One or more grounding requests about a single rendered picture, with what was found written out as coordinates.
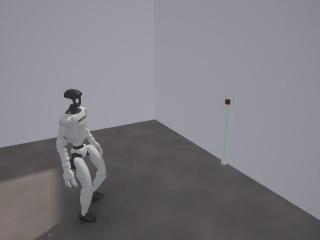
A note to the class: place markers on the panel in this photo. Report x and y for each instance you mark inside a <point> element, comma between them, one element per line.
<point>228,124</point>

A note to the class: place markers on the robot left hand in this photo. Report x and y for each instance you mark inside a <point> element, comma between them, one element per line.
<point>97,145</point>

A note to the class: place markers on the robot left forearm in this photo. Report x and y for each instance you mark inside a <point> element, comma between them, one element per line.
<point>89,136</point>

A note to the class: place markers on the right robot upper arm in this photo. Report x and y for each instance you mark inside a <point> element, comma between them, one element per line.
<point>64,123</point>

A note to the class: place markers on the robot right forearm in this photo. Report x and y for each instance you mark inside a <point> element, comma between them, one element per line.
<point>63,155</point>

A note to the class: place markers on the robot shin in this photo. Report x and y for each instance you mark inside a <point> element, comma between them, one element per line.
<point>96,183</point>
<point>85,201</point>

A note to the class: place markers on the robot right shin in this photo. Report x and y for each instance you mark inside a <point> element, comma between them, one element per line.
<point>85,201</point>

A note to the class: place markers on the left robot upper arm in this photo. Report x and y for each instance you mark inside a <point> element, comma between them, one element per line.
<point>85,109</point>

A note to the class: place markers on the robot right hand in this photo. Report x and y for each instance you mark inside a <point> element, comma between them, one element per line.
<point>69,175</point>

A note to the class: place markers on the robot left shin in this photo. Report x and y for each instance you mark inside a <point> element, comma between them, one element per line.
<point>96,183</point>

